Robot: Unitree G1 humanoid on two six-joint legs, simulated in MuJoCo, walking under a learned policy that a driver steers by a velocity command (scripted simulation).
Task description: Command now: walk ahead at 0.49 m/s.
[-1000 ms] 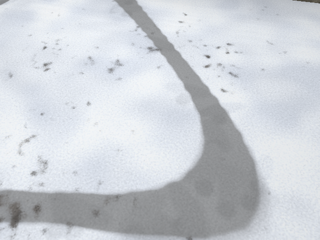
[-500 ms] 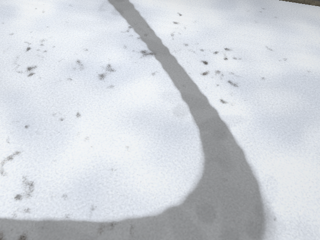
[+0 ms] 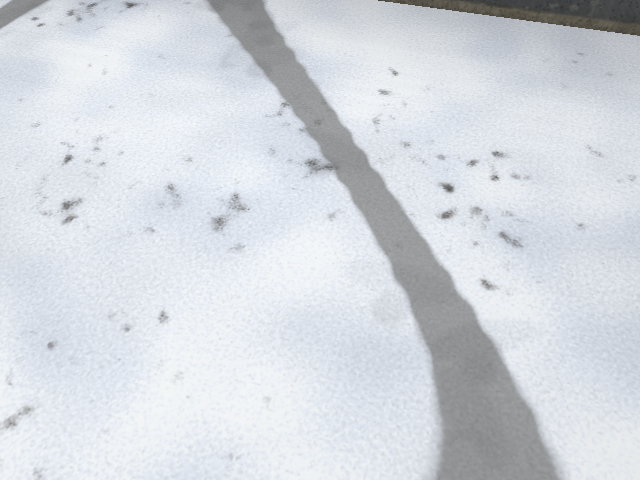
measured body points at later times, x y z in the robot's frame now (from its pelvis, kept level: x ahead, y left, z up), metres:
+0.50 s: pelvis +0.29 +0.05 +0.00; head +0.30 +0.06 +0.45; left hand +0.35 +0.29 -0.15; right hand +0.27 -0.20 -0.14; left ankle +0.28 +0.10 -0.74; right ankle +0.32 -0.11 -0.66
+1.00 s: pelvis +0.55 -0.03 -0.01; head +0.58 -0.05 +0.44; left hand +0.68 +0.21 -0.14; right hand +0.58 -0.30 -0.13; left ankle +0.59 +0.12 -0.66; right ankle +0.55 -0.06 -0.74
